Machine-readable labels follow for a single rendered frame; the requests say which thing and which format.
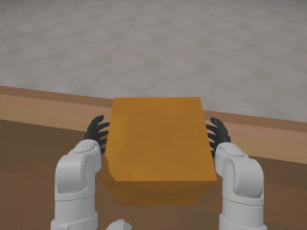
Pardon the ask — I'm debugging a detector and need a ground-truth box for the left robot hand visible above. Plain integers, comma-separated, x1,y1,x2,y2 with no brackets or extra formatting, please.
84,115,110,154

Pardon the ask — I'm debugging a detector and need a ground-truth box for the right robot forearm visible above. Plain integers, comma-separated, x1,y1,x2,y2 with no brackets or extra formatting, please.
214,142,268,230

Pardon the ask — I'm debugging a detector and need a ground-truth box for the left robot thigh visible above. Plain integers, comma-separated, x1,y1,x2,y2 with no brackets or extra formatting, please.
106,220,132,230

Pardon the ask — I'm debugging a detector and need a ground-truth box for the carton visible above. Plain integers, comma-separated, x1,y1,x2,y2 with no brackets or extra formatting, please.
101,97,217,207

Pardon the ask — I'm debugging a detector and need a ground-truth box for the right robot hand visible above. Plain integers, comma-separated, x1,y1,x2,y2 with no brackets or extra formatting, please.
205,117,231,158

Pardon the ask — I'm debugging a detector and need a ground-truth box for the left robot forearm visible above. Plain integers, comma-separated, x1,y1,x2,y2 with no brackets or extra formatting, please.
50,139,102,230

